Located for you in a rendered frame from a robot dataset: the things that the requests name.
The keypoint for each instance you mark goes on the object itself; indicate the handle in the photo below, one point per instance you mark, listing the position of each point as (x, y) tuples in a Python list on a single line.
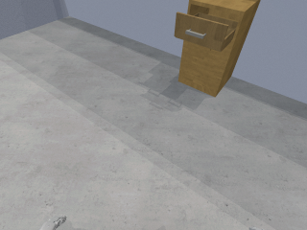
[(190, 32), (205, 48)]

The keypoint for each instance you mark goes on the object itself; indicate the cabinet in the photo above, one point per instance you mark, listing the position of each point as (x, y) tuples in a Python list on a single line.
[(209, 71)]

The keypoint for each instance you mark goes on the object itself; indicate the drawer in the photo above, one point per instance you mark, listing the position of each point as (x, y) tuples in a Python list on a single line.
[(219, 31)]

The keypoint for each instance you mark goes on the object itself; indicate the robot left hand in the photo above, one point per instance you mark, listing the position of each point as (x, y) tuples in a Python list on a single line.
[(53, 223)]

